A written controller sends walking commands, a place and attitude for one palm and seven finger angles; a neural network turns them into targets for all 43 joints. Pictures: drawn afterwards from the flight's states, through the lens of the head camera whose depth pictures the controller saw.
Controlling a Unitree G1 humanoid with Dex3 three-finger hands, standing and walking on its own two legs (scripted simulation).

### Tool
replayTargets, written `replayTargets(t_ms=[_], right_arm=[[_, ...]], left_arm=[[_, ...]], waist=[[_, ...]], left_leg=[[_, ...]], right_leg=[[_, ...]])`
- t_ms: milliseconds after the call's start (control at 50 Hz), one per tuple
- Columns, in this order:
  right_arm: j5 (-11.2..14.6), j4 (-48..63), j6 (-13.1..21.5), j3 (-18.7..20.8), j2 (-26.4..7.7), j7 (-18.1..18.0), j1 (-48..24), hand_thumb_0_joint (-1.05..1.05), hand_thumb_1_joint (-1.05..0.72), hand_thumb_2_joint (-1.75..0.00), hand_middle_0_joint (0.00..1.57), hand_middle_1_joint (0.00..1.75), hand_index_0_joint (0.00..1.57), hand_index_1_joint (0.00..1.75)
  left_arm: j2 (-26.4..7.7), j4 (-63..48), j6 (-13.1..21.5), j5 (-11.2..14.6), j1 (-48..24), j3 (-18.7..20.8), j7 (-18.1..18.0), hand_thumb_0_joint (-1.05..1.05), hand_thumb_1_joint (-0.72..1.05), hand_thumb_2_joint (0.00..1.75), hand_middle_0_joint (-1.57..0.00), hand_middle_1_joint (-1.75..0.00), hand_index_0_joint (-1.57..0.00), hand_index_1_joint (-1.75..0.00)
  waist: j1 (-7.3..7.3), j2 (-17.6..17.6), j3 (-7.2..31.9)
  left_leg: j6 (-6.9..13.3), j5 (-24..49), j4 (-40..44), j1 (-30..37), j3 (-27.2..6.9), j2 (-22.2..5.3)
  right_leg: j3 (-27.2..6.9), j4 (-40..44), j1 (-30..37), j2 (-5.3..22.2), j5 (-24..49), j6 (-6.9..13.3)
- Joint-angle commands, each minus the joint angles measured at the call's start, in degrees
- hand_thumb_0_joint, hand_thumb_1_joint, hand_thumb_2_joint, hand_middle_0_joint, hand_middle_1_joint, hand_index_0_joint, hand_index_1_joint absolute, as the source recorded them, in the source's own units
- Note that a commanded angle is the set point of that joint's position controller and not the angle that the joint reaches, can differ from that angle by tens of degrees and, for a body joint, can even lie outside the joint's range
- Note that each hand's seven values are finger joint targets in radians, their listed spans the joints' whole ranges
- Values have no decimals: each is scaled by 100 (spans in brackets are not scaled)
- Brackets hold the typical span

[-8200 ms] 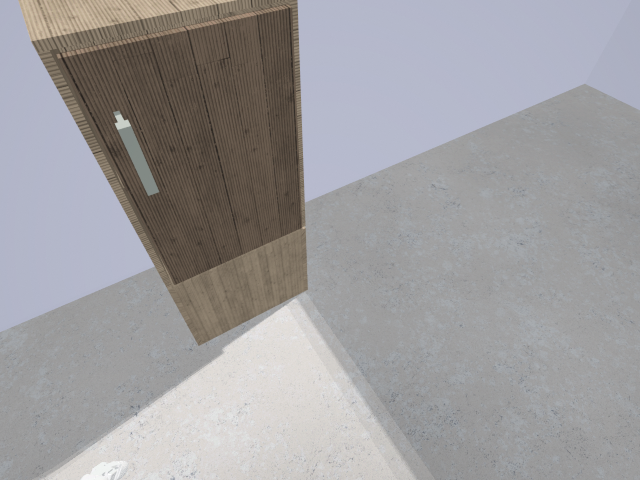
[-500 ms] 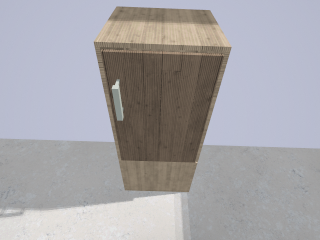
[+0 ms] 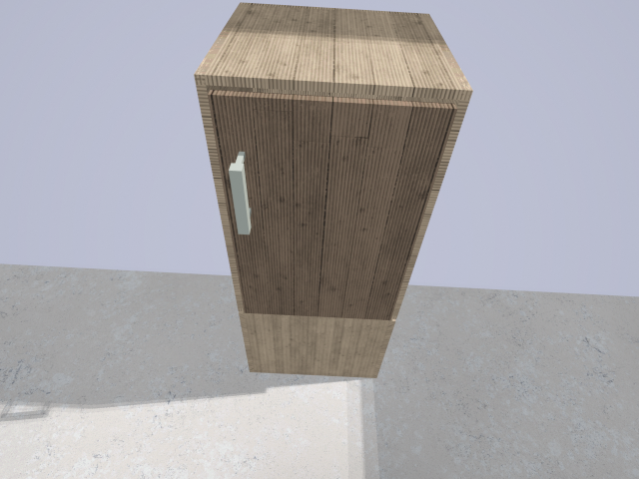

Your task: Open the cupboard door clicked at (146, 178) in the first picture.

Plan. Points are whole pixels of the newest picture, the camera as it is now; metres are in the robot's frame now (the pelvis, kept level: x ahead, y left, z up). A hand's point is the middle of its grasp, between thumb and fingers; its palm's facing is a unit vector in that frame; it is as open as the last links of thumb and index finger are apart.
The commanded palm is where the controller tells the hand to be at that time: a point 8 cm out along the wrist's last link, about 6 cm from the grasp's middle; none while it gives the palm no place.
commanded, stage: look again from close up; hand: left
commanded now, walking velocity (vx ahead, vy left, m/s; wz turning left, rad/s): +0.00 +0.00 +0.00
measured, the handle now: (242, 193) +0.56 +0.18 +0.04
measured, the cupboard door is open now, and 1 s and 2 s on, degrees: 0 0 0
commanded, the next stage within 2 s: raise the hand with hooked fingers in 0.04 s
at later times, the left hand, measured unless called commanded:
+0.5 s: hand (214, 428) +0.19 +0.14 -0.02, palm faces -0.01 -1.00 +0.03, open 8.2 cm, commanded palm +0.12 +0.23 -0.05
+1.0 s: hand (167, 385) +0.23 +0.21 -0.01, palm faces +0.08 -0.99 -0.06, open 11.2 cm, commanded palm +0.19 +0.26 -0.01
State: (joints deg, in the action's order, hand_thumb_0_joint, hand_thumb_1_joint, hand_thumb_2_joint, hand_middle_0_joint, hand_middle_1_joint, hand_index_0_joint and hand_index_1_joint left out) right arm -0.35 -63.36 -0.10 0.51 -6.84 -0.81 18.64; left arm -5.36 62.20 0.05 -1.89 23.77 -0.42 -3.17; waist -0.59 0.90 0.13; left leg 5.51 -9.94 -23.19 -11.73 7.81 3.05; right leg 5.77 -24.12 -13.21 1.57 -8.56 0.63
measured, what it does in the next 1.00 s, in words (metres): lowers itself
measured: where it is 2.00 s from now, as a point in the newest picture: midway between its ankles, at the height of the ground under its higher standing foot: outside the picture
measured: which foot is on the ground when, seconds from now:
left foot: down 0.00-1.00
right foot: down 0.00-1.00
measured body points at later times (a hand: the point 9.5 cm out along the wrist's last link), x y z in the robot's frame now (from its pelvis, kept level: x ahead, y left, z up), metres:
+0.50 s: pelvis -0.02 -0.02 -0.07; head -0.01 +0.00 +0.38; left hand +0.18 +0.20 -0.02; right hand +0.19 -0.28 -0.09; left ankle +0.04 +0.05 -0.74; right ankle +0.05 -0.10 -0.74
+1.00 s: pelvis +0.04 -0.03 -0.07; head +0.10 -0.02 +0.38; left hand +0.22 +0.27 -0.01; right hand +0.22 -0.23 -0.16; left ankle +0.04 +0.05 -0.74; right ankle +0.05 -0.10 -0.74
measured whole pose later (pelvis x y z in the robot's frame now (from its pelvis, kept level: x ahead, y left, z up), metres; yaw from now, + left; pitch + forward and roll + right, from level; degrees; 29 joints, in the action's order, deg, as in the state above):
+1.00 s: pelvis +0.04 -0.03 -0.07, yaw +5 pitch +14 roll -2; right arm 2.5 -31.2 10.5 -2.6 -11.8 -1.7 15.6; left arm -17.5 -1.1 18.0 20.5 23.3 16.0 20.7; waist -0.1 -2.0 7.0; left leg 3.6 -28.4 -59.6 -44.9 0.6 1.5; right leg 6.9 -55.6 -43.0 -4.0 -26.6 4.6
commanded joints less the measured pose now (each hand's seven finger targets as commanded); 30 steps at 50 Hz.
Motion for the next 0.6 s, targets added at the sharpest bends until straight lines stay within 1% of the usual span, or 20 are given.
replayTargets(t_ms=[0,100,120,140,160,180,200,220,240,280,300,320,340,360,380,400,440,480,540,580], right_arm=[[-19,159,69,114,-587,-64,327,0,-90,-90,20,30,20,30],[-20,129,77,107,-531,-60,385,0,-90,-90,20,30,20,30],[-55,645,122,10,-799,-21,-258,0,-90,-90,20,30,20,30],[178,2911,974,104,-1837,-266,-165,0,-90,-90,20,30,20,30],[340,2515,1592,-185,-1447,-359,-664,0,-90,-90,20,30,20,30],[443,2466,1776,-67,-1159,-293,-556,0,-90,-90,20,30,20,30],[532,2355,1847,-47,-1213,-294,-429,0,-90,-90,20,30,20,30],[587,2622,1989,47,-1401,-301,-531,0,-90,-90,20,30,20,30],[531,2722,2090,49,-1532,-317,-518,0,-90,-90,20,30,20,30],[365,3038,2194,111,-1633,-251,-529,0,-90,-90,20,30,20,30],[282,3114,2197,179,-1618,-226,-610,0,-90,-90,20,30,20,30],[238,3241,2214,263,-1603,-189,-740,0,-90,-90,20,30,20,30],[206,3396,2221,335,-1597,-108,-787,0,-90,-90,20,30,20,30],[165,3652,2160,395,-1612,7,-910,0,-90,-90,20,30,20,30],[201,3833,2029,464,-1640,147,-886,0,-90,-90,20,30,20,30],[191,4107,1900,460,-1602,202,-1092,0,-90,-90,20,30,20,30],[267,4646,1638,446,-1561,170,-1384,0,-90,-90,20,30,20,30],[288,4891,1399,432,-1581,112,-1376,0,-90,-90,20,30,20,30],[241,4958,1236,365,-1421,26,-1071,0,-90,-90,20,30,20,30],[166,4847,1264,293,-1437,3,-868,0,-90,-90,20,30,20,30]], left_arm=[[-403,-136,87,21,447,85,-19,0,90,90,-20,-30,-20,-30],[-405,-160,95,27,423,92,-21,0,90,90,-20,-30,-20,-30],[-670,-16,131,-33,349,1,-171,0,90,90,-20,-30,-20,-30],[-1616,-8978,1324,1120,-3751,194,-162,0,88,89,-20,-32,-20,-32],[-1522,-7806,1036,808,-1861,324,-533,0,85,88,-20,-33,-20,-33],[-627,-6768,313,854,-37,-133,-760,0,83,87,-21,-34,-21,-34],[131,-6644,147,1035,150,-698,-682,0,81,86,-21,-36,-21,-36],[55,-7153,336,1197,-1,-754,-589,0,78,85,-21,-37,-21,-37],[-274,-7287,553,1209,-34,-566,-530,0,76,84,-21,-39,-21,-39],[-335,-6782,1065,1237,-103,-417,-258,0,71,82,-21,-42,-21,-42],[-248,-6280,1445,1246,-298,-337,-63,0,69,81,-22,-43,-22,-43],[-183,-5694,1881,1362,188,-152,237,0,67,80,-22,-45,-22,-45],[-304,-5473,2333,1472,650,104,609,0,64,79,-22,-47,-22,-47],[-415,-5488,2714,1593,1173,314,1045,0,62,78,-22,-48,-22,-48],[-846,-5299,2999,1643,1443,784,1494,0,60,77,-22,-50,-22,-50],[-1185,-5557,3211,1628,1315,1039,1817,0,57,76,-22,-51,-22,-51],[-1428,-5925,3004,1619,1318,1318,1919,0,53,74,-23,-54,-23,-54],[-1486,-6674,2711,1807,1109,1438,1758,0,48,72,-23,-57,-23,-57],[-1551,-8150,2833,1813,414,1409,1386,0,41,69,-24,-62,-24,-62],[-1601,-8999,3213,1723,-375,1150,1281,0,36,67,-24,-64,-24,-64]], waist=[[36,-90,-653],[37,-27,-627],[-93,-50,-1094],[870,-1478,2086],[268,-1499,1942],[293,-1205,812],[335,-906,131],[309,-870,-154],[346,-389,-74],[510,807,-150],[582,1752,-250],[375,2178,-230],[168,2194,-46],[-32,1894,236],[-161,1006,376],[-220,536,531],[-421,44,639],[-450,-203,839],[-199,-846,1253],[142,-1029,1345]], left_leg=[[-285,-1649,1090,-741,-1364,-1094],[-281,-1532,1046,-731,-1328,-1085],[-473,-755,22,-950,-665,-1001],[-718,-769,333,1099,-1253,-560],[-871,-1738,776,730,-1724,-901],[-1040,-2399,1059,-218,-1950,-932],[-831,-2448,787,-683,-1716,-724],[-641,-2439,393,-953,-1600,-669],[-595,-2473,4,-1162,-1569,-589],[-530,-2395,-909,-1663,-1468,-341],[-510,-2437,-1391,-2134,-1405,-304],[-518,-2330,-1876,-2636,-1194,-241],[-545,-2075,-2269,-3059,-999,-176],[-566,-1806,-2554,-3305,-827,-90],[-627,-1576,-2789,-3337,-762,-22],[-605,-1638,-2930,-3523,-674,46],[-510,-2420,-2664,-3758,-654,73],[-494,-2600,-2428,-3618,-927,-33],[-429,-2193,-2557,-3219,-1194,-212],[-397,-1825,-2814,-3026,-1358,-288]], right_leg=[[-682,362,-64,435,-533,58],[-713,383,-47,450,-487,72],[-573,108,-391,564,-129,178],[-211,-614,-124,-131,-503,44],[-166,-1275,-709,-188,-1323,175],[-16,-1684,-1378,-309,-1591,109],[-63,-1732,-1473,-274,-1279,104],[-49,-1530,-1419,-219,-1302,73],[-81,-1226,-1454,-230,-1503,69],[-270,-973,-1971,-166,-2359,40],[-373,-1029,-2469,-131,-2963,31],[-483,-1161,-2720,-105,-3460,42],[-630,-1375,-2831,-100,-3650,85],[-848,-1515,-2596,-67,-3535,134],[-1114,-1701,-2339,13,-3087,260],[-1223,-1836,-2181,60,-3008,294],[-1174,-1974,-2316,-44,-3910,291],[-925,-2376,-2546,-221,-3498,292],[-807,-2613,-2785,-319,-2599,297],[-711,-2829,-3107,-410,-2072,282]])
